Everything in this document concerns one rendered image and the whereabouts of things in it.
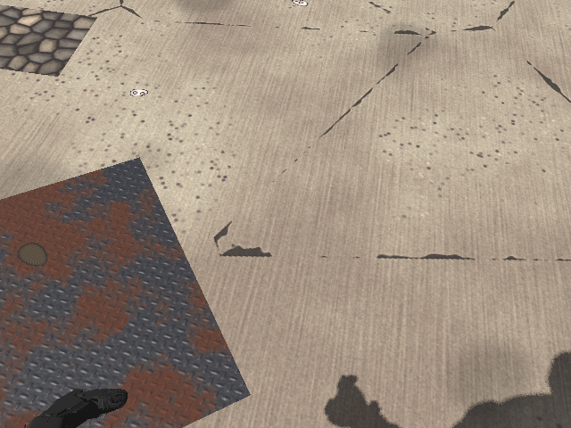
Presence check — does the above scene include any robot left hand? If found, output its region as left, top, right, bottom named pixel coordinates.
left=24, top=389, right=128, bottom=428

